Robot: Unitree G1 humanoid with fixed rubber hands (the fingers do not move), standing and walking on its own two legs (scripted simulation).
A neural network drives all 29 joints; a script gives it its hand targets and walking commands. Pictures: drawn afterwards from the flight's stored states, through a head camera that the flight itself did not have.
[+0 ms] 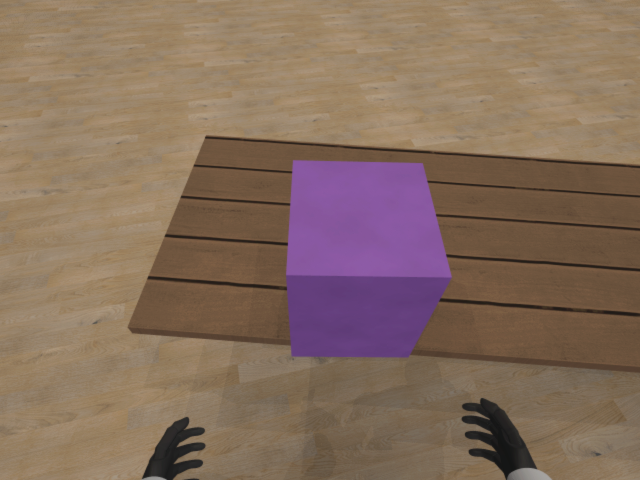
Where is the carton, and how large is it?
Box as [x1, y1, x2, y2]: [286, 160, 451, 357]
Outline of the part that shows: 293,160 286,268 292,356 407,357 451,277 422,163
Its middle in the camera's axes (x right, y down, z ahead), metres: +0.06 +0.04 +0.63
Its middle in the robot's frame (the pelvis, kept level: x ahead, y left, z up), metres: +0.43 -0.02 -0.05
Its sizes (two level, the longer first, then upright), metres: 0.210 0.200 0.250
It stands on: a table, 0.60 m high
